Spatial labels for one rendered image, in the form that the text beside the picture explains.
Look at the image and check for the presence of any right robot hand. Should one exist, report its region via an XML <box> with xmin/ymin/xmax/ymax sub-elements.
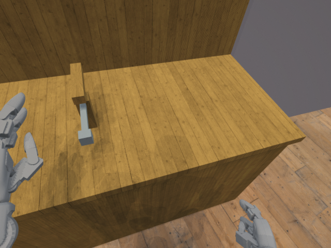
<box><xmin>236</xmin><ymin>199</ymin><xmax>277</xmax><ymax>248</ymax></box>

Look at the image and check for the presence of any counter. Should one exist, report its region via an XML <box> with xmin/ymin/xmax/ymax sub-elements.
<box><xmin>0</xmin><ymin>0</ymin><xmax>306</xmax><ymax>248</ymax></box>

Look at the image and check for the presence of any left robot forearm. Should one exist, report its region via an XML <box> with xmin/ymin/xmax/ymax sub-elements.
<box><xmin>0</xmin><ymin>202</ymin><xmax>19</xmax><ymax>248</ymax></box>

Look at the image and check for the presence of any left robot hand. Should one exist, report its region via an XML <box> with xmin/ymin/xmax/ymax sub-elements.
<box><xmin>0</xmin><ymin>92</ymin><xmax>43</xmax><ymax>203</ymax></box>

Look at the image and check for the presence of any tap lever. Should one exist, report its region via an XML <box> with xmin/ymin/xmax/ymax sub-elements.
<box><xmin>78</xmin><ymin>103</ymin><xmax>94</xmax><ymax>146</ymax></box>

